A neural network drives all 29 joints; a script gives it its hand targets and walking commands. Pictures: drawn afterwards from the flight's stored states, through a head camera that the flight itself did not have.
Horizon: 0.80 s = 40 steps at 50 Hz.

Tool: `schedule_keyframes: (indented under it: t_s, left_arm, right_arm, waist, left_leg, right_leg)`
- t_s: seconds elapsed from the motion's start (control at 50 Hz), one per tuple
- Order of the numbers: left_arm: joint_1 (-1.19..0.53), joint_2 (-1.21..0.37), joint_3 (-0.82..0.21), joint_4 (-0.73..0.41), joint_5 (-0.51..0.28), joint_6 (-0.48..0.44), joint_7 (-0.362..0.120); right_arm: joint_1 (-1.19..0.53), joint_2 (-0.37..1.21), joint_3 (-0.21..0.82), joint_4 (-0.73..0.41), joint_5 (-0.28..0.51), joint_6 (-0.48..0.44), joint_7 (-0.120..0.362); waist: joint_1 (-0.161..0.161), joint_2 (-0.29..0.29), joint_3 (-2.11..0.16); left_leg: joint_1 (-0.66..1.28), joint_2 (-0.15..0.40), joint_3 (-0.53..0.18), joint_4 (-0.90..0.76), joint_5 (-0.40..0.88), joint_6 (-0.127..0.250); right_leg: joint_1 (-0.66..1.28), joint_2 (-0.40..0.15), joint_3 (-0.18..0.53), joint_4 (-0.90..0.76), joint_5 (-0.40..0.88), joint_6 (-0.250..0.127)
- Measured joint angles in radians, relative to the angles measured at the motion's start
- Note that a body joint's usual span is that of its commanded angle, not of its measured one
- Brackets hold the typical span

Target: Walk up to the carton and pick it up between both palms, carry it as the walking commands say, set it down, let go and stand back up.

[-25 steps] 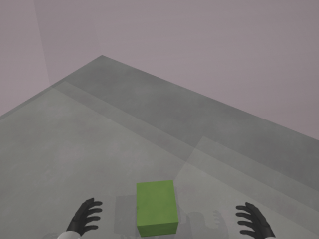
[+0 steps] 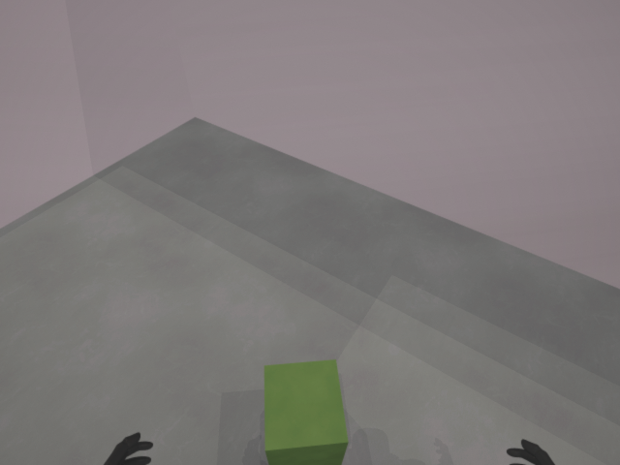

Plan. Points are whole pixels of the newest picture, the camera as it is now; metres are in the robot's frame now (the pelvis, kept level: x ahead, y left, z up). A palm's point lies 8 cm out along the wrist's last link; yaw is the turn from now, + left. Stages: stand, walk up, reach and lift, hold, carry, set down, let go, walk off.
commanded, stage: stand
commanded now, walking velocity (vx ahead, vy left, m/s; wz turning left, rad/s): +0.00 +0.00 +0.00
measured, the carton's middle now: (303, 417) +0.40 +0.04 -0.65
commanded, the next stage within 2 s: none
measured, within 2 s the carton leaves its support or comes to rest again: neither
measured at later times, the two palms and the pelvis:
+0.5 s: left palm out of the picture +0.07 +0.29 -0.11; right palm out of the picture +0.08 -0.27 -0.10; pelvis -0.01 +0.01 +0.00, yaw +0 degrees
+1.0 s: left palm out of the picture +0.04 +0.30 -0.11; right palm out of the picture +0.05 -0.28 -0.10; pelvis -0.03 +0.01 +0.01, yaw +1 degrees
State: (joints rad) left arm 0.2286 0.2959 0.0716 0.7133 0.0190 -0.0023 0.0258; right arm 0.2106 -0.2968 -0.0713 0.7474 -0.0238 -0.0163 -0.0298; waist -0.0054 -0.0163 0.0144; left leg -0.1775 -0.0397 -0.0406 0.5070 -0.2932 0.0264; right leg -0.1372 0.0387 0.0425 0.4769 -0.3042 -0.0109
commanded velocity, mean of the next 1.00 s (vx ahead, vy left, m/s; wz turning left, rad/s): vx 0.00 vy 0.00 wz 0.00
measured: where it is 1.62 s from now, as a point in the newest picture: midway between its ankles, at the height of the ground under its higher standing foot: outside the picture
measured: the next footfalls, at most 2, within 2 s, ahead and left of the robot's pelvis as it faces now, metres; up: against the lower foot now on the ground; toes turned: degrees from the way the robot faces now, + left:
none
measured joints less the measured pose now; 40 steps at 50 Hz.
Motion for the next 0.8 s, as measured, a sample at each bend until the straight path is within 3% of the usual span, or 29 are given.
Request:
schedule_keyframes:
  t_s: [0.8]
  left_arm:
    - [-0.014, 0.026, -0.046, 0.227, -0.013, -0.014, 0.013]
  right_arm:
    - [-0.012, -0.012, 0.037, 0.209, 0.017, -0.008, -0.004]
  waist:
    - [0.002, 0.001, 0.021]
  left_leg:
    - [0.04, -0.017, 0.001, -0.103, 0.089, 0.013]
  right_leg:
    - [0.036, -0.026, -0.002, -0.087, 0.076, 0.019]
